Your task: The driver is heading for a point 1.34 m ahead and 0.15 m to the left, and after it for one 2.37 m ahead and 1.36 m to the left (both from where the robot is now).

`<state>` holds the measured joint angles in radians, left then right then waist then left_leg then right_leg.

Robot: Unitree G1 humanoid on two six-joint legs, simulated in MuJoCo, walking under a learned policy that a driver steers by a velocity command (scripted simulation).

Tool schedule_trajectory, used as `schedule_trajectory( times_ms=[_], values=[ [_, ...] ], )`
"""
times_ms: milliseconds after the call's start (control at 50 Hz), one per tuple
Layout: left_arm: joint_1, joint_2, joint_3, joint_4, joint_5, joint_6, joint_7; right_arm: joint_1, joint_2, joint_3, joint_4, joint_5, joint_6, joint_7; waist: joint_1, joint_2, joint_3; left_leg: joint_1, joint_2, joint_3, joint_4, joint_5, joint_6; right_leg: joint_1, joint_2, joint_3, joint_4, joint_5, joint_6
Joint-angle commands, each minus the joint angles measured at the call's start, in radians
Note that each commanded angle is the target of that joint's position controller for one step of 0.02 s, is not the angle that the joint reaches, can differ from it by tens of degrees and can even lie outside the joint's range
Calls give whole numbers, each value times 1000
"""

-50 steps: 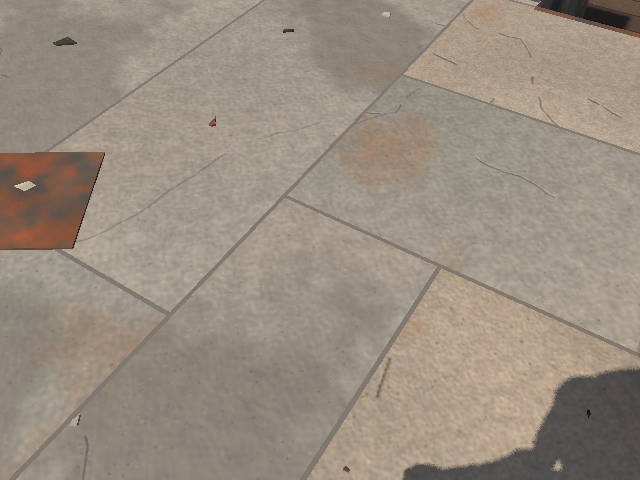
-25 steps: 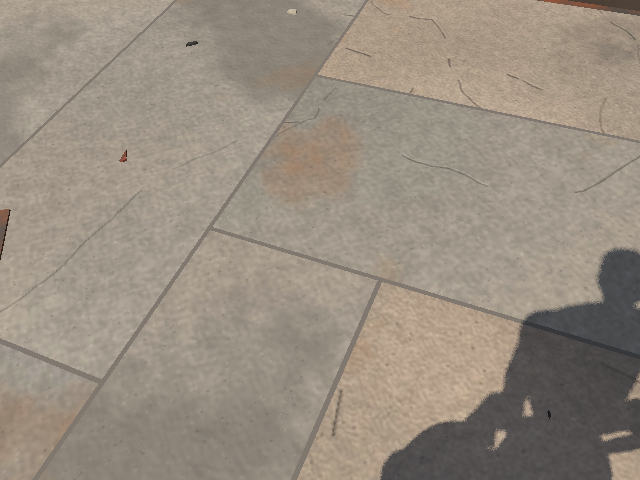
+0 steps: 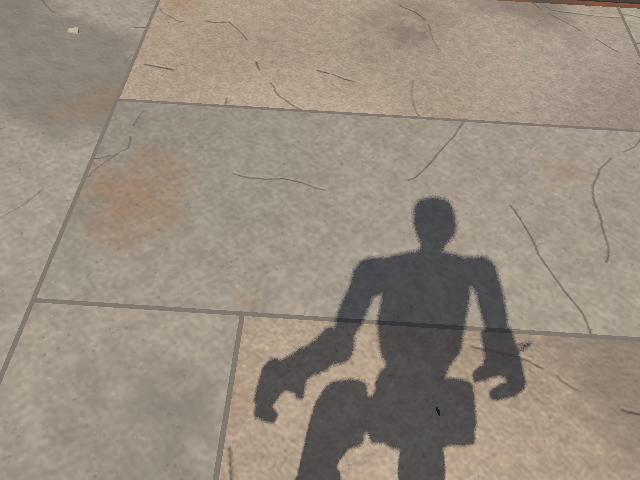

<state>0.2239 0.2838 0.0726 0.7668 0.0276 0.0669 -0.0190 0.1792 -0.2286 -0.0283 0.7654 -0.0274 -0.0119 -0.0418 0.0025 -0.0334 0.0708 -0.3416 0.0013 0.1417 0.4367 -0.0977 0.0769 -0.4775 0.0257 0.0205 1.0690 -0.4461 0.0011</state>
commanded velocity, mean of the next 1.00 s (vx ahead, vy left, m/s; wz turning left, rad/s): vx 0.16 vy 0.00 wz -0.22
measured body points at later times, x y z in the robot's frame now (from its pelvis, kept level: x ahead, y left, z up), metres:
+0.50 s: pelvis +0.01 -0.03 +0.01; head +0.02 -0.04 +0.46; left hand +0.17 +0.19 -0.11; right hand +0.03 -0.29 -0.13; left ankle +0.02 +0.10 -0.71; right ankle -0.01 -0.10 -0.73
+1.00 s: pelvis +0.14 -0.08 -0.01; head +0.16 -0.10 +0.44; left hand +0.36 +0.13 -0.10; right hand +0.04 -0.32 -0.16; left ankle +0.01 +0.08 -0.71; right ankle +0.19 -0.18 -0.74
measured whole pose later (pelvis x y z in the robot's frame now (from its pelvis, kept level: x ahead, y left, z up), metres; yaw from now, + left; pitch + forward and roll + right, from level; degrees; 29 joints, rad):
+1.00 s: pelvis +0.14 -0.08 -0.01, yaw -10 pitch +1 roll +1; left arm 0.10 0.24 0.04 0.77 0.05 -0.06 -0.03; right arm 0.45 -0.23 -0.04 0.97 -0.01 -0.06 0.01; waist -0.05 0.02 0.04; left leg -0.07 0.02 0.00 0.65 -0.47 0.03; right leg -0.40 0.01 -0.08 0.57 -0.17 -0.07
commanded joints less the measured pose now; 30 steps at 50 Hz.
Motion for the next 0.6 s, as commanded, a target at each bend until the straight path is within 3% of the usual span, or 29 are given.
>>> schedule_trajectory(
  times_ms=[20, 120, 140, 160, 180, 200, 220, 240, 260, 300, 360, 480, 500, 540, 560, 580, 600],
  values=[
    [59, 34, -3, -59, -1, 11, -15, -14, -141, -36, -60, -3, -4, 2, 15, 166, -127, 34, 273, -197, -211, -86, 160, 90, -29, -30, -112, 18, -13],
    [57, 47, -8, -89, -12, 0, -30, -1, -196, -55, -56, 0, 19, 8, 16, 150, -138, 4, 299, -146, -168, -196, 115, 243, -11, -85, -362, 31, -60],
    [89, 44, -7, -81, -10, -7, -30, -2, -198, -57, -55, 6, 25, 8, 34, 123, -135, -35, 288, -113, -122, -220, 82, 317, 2, -92, -468, 76, -79],
    [115, 52, -6, -71, -6, -16, -27, 35, -181, -56, -42, 4, 33, 12, 36, 59, -114, -98, 254, -71, -38, -261, 29, 383, 3, -38, -593, 107, -94],
    [120, 104, 2, -82, 3, -27, -15, 83, -121, -45, -37, 0, 41, 25, 31, -159, -76, -203, 158, 39, 203, -365, -52, 397, -176, 239, -822, 20, -127],
    [83, 243, 34, -124, 2, -26, -1, 31, -89, -34, -98, 9, 44, 15, 36, -298, 8, -356, -11, 11, 351, -502, -100, 256, -416, 578, -913, 74, -243],
    [112, 189, 29, -99, 14, -27, 18, -37, -133, -42, -98, 1, 53, 16, 58, -144, 24, -283, 40, -119, 502, -431, -92, 196, -374, 462, -881, 168, -273],
    [48, 135, 8, -100, 9, -33, 27, -6, -112, -40, -85, 15, 56, 26, 1, -118, 7, -249, 37, -143, 534, -347, -86, 180, -304, 360, -860, 230, -251],
    [-10, 106, -1, -109, 6, -39, 26, 36, -114, -40, -56, 16, 54, 32, -33, -88, -5, -229, 33, -143, 544, -271, -81, 201, -240, 280, -846, 291, -217],
    [-45, 66, -15, -123, -6, -58, 28, 104, -133, -49, -8, -3, 51, 37, -44, -73, -87, -196, 21, -124, 596, -226, -81, 299, -194, 193, -795, 550, -208],
    [10, 49, -24, -98, -11, -72, 29, 88, -101, -40, -7, 9, 59, 40, -23, -42, -117, -172, 27, -135, 528, -235, -96, 387, -204, 170, -765, 674, -213],
    [55, 64, -25, -45, 3, -68, 39, 54, -78, -21, -3, 18, 65, 22, 27, -93, -79, -16, -1, -118, 236, -330, -75, 361, -216, 208, -725, 604, -229],
    [68, 67, -24, -33, 1, -67, 40, 73, -74, -17, 4, 17, 59, 20, 28, -86, -103, 25, -11, -107, 184, -330, -68, 358, -214, 227, -739, 473, -230],
    [77, 91, -15, -8, -11, -57, 40, 117, -64, -14, 25, 2, 39, 22, 0, -66, -80, 132, -44, -60, 40, -270, -43, 276, -186, 264, -762, 42, -215],
    [69, 78, -17, -5, -13, -56, 40, 138, -68, -14, 36, -6, 26, 23, -15, -41, -56, 222, -28, -90, -5, -272, -20, 176, -165, 276, -757, -139, -196],
    [29, 44, -25, -19, -9, -62, 36, 197, -88, -16, 49, -11, 11, 22, -48, 19, -33, 320, 57, -211, -58, -370, 15, 41, -126, 253, -683, -208, -170],
    [-51, 2, -35, -60, -18, -71, 28, 256, -175, -36, 65, -2, 3, 22, -83, 178, 14, 362, 184, -440, -178, -607, 86, -146, 1, 100, -521, -153, -121]
  ],
)
Velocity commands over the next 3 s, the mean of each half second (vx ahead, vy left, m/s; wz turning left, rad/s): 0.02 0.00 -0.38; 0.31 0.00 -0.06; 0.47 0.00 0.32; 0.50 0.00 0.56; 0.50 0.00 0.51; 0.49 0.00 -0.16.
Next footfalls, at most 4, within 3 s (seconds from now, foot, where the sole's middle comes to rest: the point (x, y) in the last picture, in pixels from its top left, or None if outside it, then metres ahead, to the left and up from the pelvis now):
0.18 right None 0.03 -0.11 -0.77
0.58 left None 0.05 0.08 -0.77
0.96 right None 0.23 -0.19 -0.77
1.50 left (349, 433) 0.55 -0.05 -0.77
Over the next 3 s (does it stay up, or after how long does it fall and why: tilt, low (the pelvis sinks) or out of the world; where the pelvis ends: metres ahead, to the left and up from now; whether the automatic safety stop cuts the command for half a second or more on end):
stays up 1.12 0.17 0.00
